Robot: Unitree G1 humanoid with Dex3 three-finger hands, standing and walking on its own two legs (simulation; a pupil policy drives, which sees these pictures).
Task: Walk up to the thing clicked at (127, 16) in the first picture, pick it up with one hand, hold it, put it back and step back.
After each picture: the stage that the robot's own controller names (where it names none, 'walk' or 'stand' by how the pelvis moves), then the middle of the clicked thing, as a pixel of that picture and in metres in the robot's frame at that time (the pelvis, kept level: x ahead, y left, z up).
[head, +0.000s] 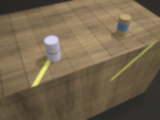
stand; (123, 25) +0.79 -0.24 -0.03
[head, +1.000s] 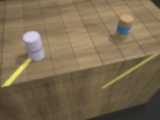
sink last; (123, 28) +0.67 -0.20 +0.00
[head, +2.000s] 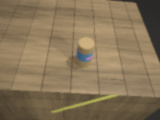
sink last; (84, 52) +0.48 +0.02 +0.01
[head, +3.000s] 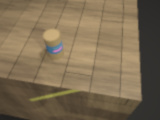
rise first; (54, 45) +0.50 +0.16 +0.01
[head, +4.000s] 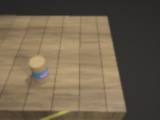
stand; (39, 70) +0.46 +0.19 -0.03
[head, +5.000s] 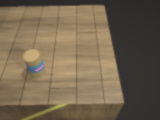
stand; (35, 64) +0.46 +0.20 -0.03
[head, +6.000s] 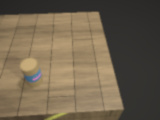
stand; (32, 73) +0.43 +0.21 -0.03
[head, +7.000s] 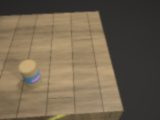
stand; (31, 74) +0.43 +0.21 -0.03
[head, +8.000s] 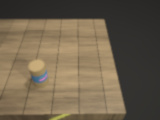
stand; (39, 74) +0.45 +0.18 -0.04
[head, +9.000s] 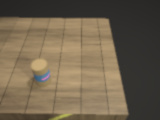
stand; (41, 73) +0.45 +0.18 -0.04
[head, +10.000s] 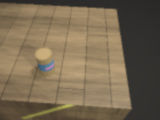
rise first; (45, 62) +0.47 +0.17 -0.03
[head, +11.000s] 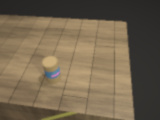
rise first; (52, 70) +0.46 +0.17 -0.03
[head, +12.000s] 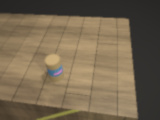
go down; (54, 68) +0.47 +0.16 -0.03
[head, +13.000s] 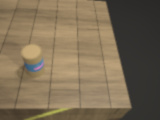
go down; (34, 61) +0.45 +0.15 +0.01
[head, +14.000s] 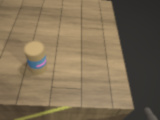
close in; (36, 58) +0.45 +0.15 +0.02
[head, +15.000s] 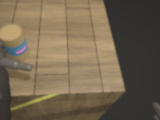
close; (15, 44) +0.48 +0.17 +0.05
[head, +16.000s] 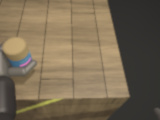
lift; (19, 57) +0.43 +0.17 +0.05
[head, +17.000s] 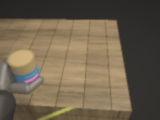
lift; (26, 72) +0.31 +0.17 +0.16
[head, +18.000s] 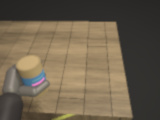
hold; (33, 76) +0.33 +0.15 +0.13
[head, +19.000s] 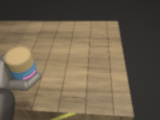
hold; (23, 69) +0.32 +0.18 +0.16
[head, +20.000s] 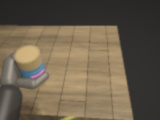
crouch; (32, 67) +0.33 +0.15 +0.17
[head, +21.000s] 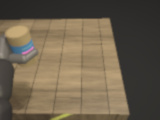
crouch; (22, 46) +0.42 +0.18 +0.16
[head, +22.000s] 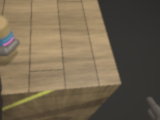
lower; (1, 37) +0.50 +0.18 +0.06
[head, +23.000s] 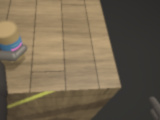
lower; (10, 42) +0.48 +0.17 +0.06
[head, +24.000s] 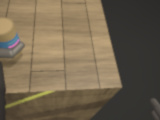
lower; (7, 39) +0.49 +0.18 +0.06
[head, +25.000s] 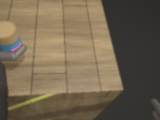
lower; (9, 42) +0.48 +0.18 +0.06
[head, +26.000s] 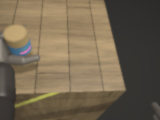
open; (19, 45) +0.47 +0.16 +0.05
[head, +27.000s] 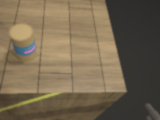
sink last; (24, 44) +0.47 +0.14 +0.05
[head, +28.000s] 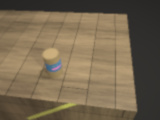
sink last; (53, 63) +0.47 +0.16 +0.02
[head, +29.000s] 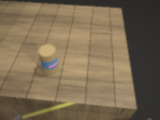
stand; (49, 60) +0.46 +0.15 +0.02
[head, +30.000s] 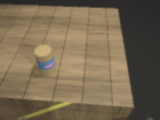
stand; (45, 60) +0.46 +0.16 +0.03
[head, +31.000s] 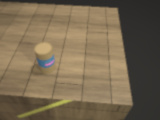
stand; (45, 58) +0.47 +0.16 +0.03
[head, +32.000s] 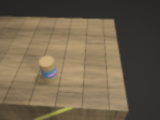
stand; (48, 70) +0.47 +0.16 -0.03
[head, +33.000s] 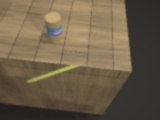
walk; (54, 27) +0.59 +0.12 -0.01
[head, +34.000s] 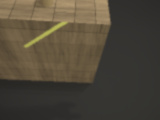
walk; out of the picture +0.83 +0.20 -0.01
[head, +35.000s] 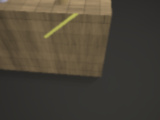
stand; out of the picture +1.08 +0.15 -0.01
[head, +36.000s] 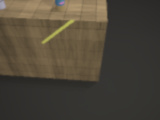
stand; (59, 1) +1.08 +0.17 -0.03
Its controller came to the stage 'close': yes
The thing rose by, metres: 0.21
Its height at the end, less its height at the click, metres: +0.00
